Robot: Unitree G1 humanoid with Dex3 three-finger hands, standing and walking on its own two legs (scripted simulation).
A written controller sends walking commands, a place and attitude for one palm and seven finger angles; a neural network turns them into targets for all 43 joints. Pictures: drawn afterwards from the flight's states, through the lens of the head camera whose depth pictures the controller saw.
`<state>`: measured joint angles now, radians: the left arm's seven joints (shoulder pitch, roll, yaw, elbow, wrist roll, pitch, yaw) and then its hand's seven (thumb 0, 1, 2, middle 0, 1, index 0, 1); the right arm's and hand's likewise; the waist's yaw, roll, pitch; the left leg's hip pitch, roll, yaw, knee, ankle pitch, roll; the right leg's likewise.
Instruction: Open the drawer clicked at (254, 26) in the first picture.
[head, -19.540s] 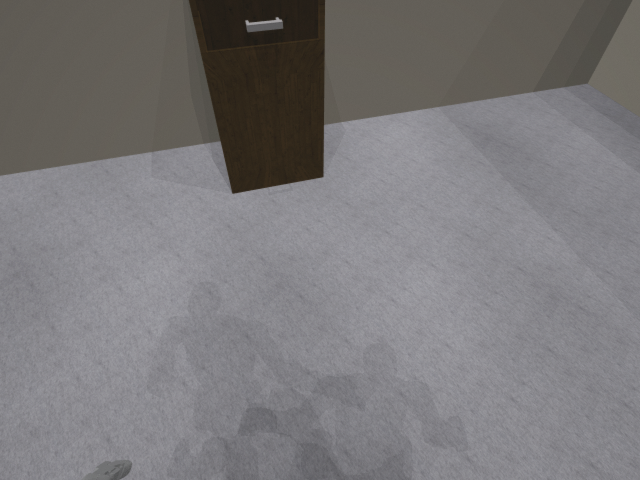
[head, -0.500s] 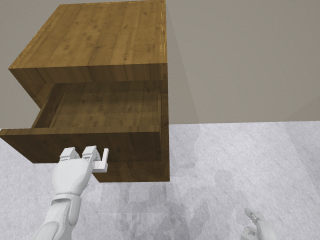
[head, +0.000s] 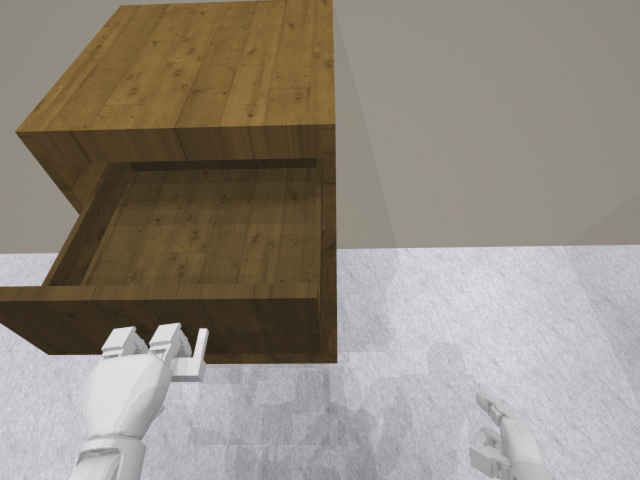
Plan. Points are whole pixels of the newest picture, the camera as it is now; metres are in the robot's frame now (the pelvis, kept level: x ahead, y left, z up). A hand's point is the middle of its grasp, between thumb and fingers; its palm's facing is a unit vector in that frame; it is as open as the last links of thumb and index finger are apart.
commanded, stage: pull the drawer open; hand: left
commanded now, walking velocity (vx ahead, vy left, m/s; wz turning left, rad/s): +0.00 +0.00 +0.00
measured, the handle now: (157, 353) +0.26 +0.24 +0.01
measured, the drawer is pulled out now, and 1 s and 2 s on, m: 0.24 0.30 0.30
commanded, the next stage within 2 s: open the thumb to release the handle in 0.94 s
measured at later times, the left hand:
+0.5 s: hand (137, 452) +0.15 +0.23 -0.01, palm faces -0.03 -0.09 -1.00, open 5.7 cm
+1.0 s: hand (131, 465) +0.14 +0.23 -0.01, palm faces -0.07 -0.10 -0.99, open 5.8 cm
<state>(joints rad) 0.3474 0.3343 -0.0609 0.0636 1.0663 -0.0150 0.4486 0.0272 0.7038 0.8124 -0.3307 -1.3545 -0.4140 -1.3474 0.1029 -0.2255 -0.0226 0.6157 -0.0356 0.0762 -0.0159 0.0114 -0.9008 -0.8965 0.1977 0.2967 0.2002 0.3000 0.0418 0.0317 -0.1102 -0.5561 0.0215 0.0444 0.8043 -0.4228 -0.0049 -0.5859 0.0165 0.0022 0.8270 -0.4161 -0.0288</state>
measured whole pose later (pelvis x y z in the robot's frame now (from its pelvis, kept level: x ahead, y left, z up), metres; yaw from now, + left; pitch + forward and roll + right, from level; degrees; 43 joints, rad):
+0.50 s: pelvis -0.01 +0.00 -0.01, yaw +0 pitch +10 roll +1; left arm 0.58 0.36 -0.05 -0.10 1.06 -0.05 0.49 0.02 0.70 0.80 -0.34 -1.34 -0.41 -1.35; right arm 0.10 -0.22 -0.01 0.57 -0.05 0.09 0.01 0.01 -0.90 -0.90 0.20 0.30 0.20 0.30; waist 0.06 0.04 -0.12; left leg -0.61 0.02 0.04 0.89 -0.46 -0.01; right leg -0.64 0.02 0.00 0.92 -0.45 -0.04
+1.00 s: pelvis +0.00 +0.00 -0.02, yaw -2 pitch +13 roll +1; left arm 0.78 0.37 0.00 -0.23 1.02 -0.08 0.50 0.01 0.70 0.73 -0.31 -1.35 -0.40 -1.32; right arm 0.13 -0.24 -0.02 0.52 -0.06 0.09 0.06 0.01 -0.90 -0.90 0.20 0.30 0.20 0.30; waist 0.04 0.03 -0.15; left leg -0.67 0.04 0.07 0.94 -0.50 -0.01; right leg -0.72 0.03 0.03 0.97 -0.48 -0.03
